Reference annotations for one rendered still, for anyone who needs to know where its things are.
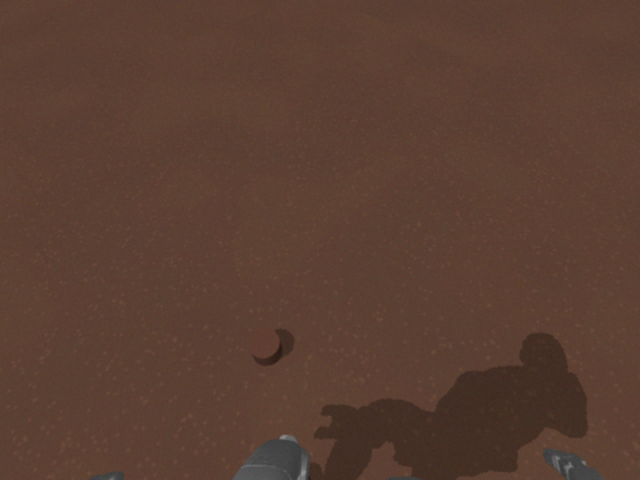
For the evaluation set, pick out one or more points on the tin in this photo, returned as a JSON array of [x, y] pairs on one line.
[[265, 347]]

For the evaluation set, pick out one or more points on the right robot hand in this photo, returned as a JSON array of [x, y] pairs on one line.
[[571, 466]]

